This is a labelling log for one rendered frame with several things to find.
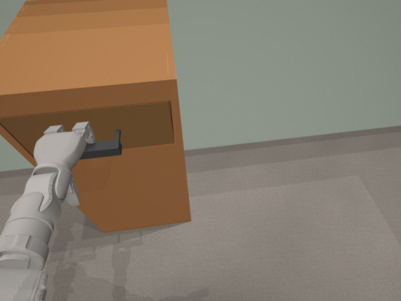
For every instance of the robot left upper arm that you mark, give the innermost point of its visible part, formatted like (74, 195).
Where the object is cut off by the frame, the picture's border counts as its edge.
(22, 284)

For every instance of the robot left forearm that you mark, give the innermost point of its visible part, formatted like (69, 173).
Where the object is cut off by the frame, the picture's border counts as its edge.
(25, 237)

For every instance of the drawer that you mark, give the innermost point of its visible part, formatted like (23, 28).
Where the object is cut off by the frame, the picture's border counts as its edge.
(141, 124)

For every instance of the robot left hand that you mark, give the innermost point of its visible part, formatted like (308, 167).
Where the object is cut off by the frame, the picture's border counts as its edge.
(65, 148)

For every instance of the cabinet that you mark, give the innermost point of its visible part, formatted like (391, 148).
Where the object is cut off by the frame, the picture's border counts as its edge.
(60, 55)

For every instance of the handle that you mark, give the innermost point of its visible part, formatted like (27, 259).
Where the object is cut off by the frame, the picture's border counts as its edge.
(103, 148)

